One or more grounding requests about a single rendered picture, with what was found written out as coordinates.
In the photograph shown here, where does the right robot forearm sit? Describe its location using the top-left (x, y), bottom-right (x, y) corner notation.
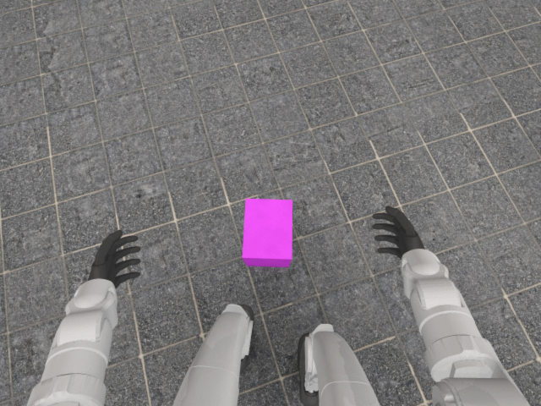
top-left (401, 249), bottom-right (530, 406)

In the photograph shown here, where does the robot right upper arm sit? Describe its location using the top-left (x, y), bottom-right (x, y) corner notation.
top-left (432, 377), bottom-right (527, 406)

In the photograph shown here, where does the right robot hand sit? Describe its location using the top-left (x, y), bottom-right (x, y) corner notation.
top-left (372, 206), bottom-right (425, 259)

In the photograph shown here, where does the right robot shin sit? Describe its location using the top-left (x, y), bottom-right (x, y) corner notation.
top-left (304, 324), bottom-right (334, 392)

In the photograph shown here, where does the left robot hand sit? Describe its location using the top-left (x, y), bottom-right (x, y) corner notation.
top-left (88, 230), bottom-right (141, 288)

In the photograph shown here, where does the robot left foot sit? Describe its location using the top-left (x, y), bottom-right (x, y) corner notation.
top-left (240, 304), bottom-right (254, 373)

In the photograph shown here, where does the left robot forearm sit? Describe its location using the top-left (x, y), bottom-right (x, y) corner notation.
top-left (26, 279), bottom-right (118, 406)

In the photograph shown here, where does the carton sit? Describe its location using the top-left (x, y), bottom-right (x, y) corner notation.
top-left (243, 199), bottom-right (292, 267)

